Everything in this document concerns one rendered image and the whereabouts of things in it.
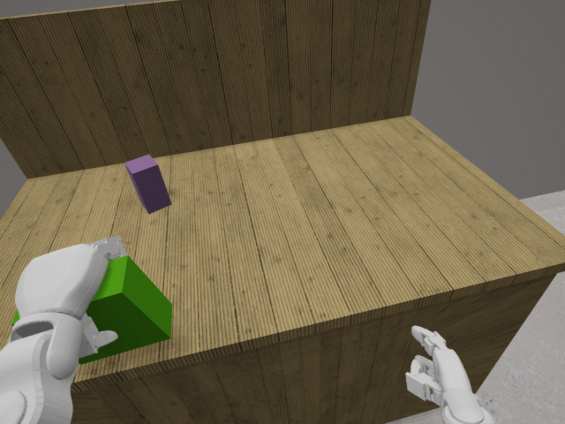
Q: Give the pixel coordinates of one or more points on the robot left hand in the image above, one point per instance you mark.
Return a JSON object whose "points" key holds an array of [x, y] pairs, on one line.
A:
{"points": [[65, 281]]}

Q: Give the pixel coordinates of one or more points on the left robot forearm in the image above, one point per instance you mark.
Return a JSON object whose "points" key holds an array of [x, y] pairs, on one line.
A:
{"points": [[37, 368]]}

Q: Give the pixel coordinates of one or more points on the sponge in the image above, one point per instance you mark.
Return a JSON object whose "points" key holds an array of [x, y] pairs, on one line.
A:
{"points": [[128, 303]]}

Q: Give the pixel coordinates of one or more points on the robot right hand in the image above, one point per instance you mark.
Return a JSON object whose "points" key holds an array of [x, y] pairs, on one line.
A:
{"points": [[430, 379]]}

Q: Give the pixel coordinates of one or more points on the table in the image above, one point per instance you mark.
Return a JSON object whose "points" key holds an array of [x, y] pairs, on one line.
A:
{"points": [[313, 222]]}

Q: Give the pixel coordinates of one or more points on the right robot forearm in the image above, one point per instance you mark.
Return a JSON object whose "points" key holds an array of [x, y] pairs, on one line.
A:
{"points": [[460, 406]]}

